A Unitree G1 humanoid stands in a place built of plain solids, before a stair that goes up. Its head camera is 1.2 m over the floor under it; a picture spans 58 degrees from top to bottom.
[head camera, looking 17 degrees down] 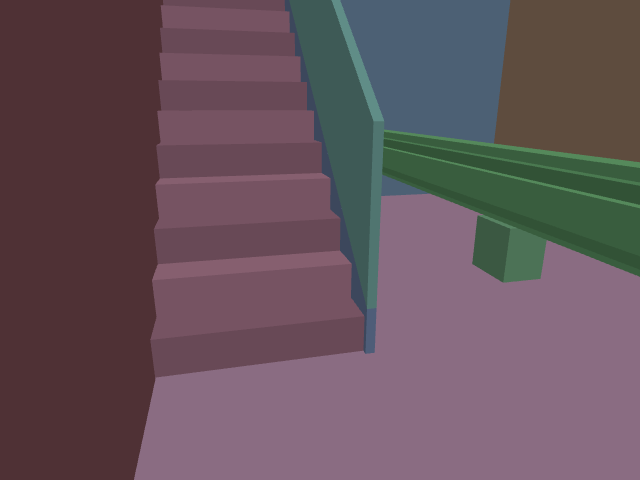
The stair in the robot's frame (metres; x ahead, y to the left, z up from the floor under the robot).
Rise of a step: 0.20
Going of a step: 0.23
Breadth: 1.02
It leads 13 degrees to the left of straight ahead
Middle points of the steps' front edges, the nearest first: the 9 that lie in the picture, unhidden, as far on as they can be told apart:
1.85 0.27 0.20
2.08 0.32 0.40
2.30 0.38 0.59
2.53 0.43 0.79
2.76 0.48 0.98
2.98 0.54 1.18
3.21 0.59 1.38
3.43 0.64 1.57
3.66 0.70 1.77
